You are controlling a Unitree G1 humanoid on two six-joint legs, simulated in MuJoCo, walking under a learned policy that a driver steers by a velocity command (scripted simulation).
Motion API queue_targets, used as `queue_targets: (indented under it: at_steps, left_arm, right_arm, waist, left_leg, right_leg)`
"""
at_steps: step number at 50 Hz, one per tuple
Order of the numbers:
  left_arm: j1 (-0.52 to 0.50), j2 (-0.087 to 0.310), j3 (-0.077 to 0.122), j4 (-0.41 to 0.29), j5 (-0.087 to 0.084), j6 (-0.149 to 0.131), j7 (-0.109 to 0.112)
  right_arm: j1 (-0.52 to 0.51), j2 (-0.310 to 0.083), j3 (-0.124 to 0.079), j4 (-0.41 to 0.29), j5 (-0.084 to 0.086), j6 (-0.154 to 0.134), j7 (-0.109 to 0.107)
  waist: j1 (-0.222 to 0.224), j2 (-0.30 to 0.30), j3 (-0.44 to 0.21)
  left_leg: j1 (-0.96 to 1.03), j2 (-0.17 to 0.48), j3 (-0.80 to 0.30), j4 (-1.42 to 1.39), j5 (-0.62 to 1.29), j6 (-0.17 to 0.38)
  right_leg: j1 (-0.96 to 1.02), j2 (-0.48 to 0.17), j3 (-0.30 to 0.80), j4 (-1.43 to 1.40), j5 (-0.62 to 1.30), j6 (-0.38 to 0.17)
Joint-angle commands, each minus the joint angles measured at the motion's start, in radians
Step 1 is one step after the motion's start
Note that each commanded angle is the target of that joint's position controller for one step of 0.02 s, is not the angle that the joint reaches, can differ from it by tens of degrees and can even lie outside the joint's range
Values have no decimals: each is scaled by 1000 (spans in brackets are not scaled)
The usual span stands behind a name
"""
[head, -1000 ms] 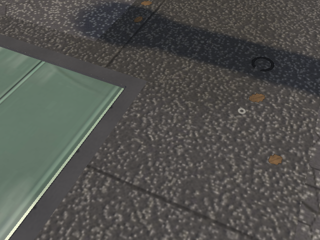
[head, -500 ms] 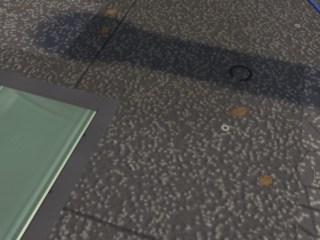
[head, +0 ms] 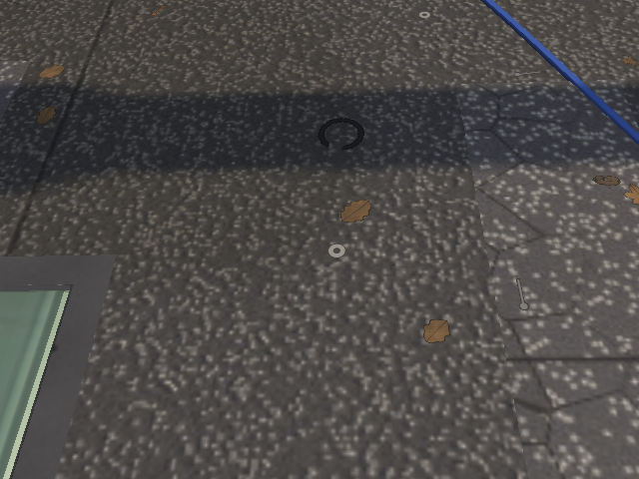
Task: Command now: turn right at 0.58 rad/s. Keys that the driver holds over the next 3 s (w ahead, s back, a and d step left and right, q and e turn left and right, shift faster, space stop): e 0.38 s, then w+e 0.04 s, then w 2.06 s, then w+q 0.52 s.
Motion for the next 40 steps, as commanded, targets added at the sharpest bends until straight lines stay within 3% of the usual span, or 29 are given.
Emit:
queue_targets:
  at_steps: [1,4,6,7,8,9,10,12,13,16,19,22,25,26,27,28,29,30,31,32,35,37,40]
  left_arm:
    - [-16,183,50,-71,1,-2,-1]
    - [-44,178,48,-85,-7,7,-4]
    - [-75,166,43,-99,-19,16,2]
    - [-49,128,32,-105,-12,17,4]
    - [20,79,21,-112,-7,10,-1]
    - [12,161,44,-116,1,-1,-4]
    - [27,215,65,-97,-4,-1,-7]
    - [42,188,68,-66,-6,17,-4]
    - [36,162,60,-70,-8,25,-7]
    - [-36,114,40,-116,-21,24,-15]
    - [-67,96,27,-145,-14,23,-25]
    - [-72,86,15,-158,-13,23,-39]
    - [-24,91,16,-141,-12,13,-50]
    - [28,83,16,-114,-10,7,-52]
    - [104,86,21,-74,-11,2,-50]
    - [200,106,31,-40,-16,-3,-43]
    - [300,195,44,-32,-5,-12,-29]
    - [280,262,55,-55,4,-38,-41]
    - [238,195,40,-65,1,-62,-49]
    - [200,155,26,-59,2,-78,-49]
    - [145,120,9,-70,7,-89,-36]
    - [164,117,11,-62,10,-96,-29]
    - [191,123,14,-42,6,-97,-25]
  right_arm:
    - [-25,-83,-15,-63,4,-24,10]
    - [12,-95,-17,-56,8,-41,24]
    - [85,-107,-24,-33,5,-50,33]
    - [113,-162,-37,-30,-8,-47,30]
    - [73,-241,-49,-43,-24,-34,19]
    - [79,-204,-41,-53,-49,-34,22]
    - [37,-155,-25,-73,-42,-36,18]
    - [-21,-107,-11,-86,-15,-31,10]
    - [-16,-106,-7,-84,-9,-28,5]
    - [48,-126,-10,-72,-18,-13,-10]
    - [67,-162,-21,-73,-17,-4,-9]
    - [82,-197,-32,-75,0,-4,8]
    - [86,-206,-30,-63,23,-19,33]
    - [72,-198,-25,-58,33,-23,41]
    - [79,-162,-13,-47,33,-29,49]
    - [85,-92,12,-39,16,-38,58]
    - [48,5,48,-78,-32,-53,72]
    - [5,-75,21,-119,2,-69,71]
    - [-35,-152,0,-119,26,-77,70]
    - [-29,-160,-5,-111,35,-82,73]
    - [14,-133,-4,-68,10,-91,75]
    - [18,-106,3,-60,6,-94,77]
    - [-33,-67,20,-77,5,-92,79]
  waist:
    - [8,-167,-126]
    - [-6,-178,-138]
    - [-52,-160,-143]
    - [-40,-69,-164]
    - [35,210,-144]
    - [2,248,-133]
    - [14,162,-112]
    - [24,120,-75]
    - [12,126,-62]
    - [-35,153,-62]
    - [-60,162,-93]
    - [-78,168,-92]
    - [-48,157,-53]
    - [-13,140,-49]
    - [18,109,-62]
    - [56,29,-101]
    - [71,-263,-150]
    - [78,-291,-107]
    - [83,-182,-27]
    - [59,-178,34]
    - [16,-142,55]
    - [13,-112,29]
    - [27,-95,33]
  left_leg:
    - [12,-16,0,-84,-16,1]
    - [88,-26,2,-218,-1,20]
    - [240,-7,17,-438,187,49]
    - [365,130,-84,-472,266,98]
    - [446,330,-307,-476,506,226]
    - [386,445,-425,-492,565,361]
    - [362,411,-342,-483,534,360]
    - [354,293,-171,-467,432,279]
    - [356,279,-130,-468,458,280]
    - [418,266,-48,-484,489,299]
    - [462,298,-12,-479,507,310]
    - [375,304,11,-545,166,299]
    - [292,308,6,-557,-36,284]
    - [247,298,27,-526,-60,267]
    - [175,272,61,-458,-67,241]
    - [78,222,127,-309,-89,188]
    - [-137,117,234,92,-276,93]
    - [-343,44,140,252,-310,77]
    - [-387,100,82,325,-230,91]
    - [-403,126,69,313,-115,109]
    - [-338,147,68,233,107,98]
    - [-329,135,82,175,202,78]
    - [-287,114,96,7,314,51]
  right_leg:
    - [147,-240,301,-93,243,-170]
    - [162,-223,359,-51,317,-155]
    - [111,-168,346,3,254,-97]
    - [9,-109,288,104,64,-45]
    - [-193,64,88,302,-334,20]
    - [-274,47,38,532,-479,68]
    - [-278,3,48,654,-412,88]
    - [-303,-18,22,732,-293,122]
    - [-318,-23,10,754,-257,137]
    - [-337,-51,-59,641,-203,161]
    - [-277,-92,-90,492,-206,165]
    - [-147,-103,-151,346,-205,130]
    - [-10,-78,-187,161,-182,67]
    - [87,-63,-207,50,-109,41]
    - [227,-38,-219,-17,-84,18]
    - [393,-82,-134,-54,-85,-5]
    - [544,-337,213,-104,54,-74]
    - [463,-473,507,-219,-156,-251]
    - [418,-441,459,-262,-282,-251]
    - [377,-394,371,-280,-316,-216]
    - [327,-307,194,-325,-75,-155]
    - [344,-287,116,-330,90,-150]
    - [319,-257,24,-339,173,-137]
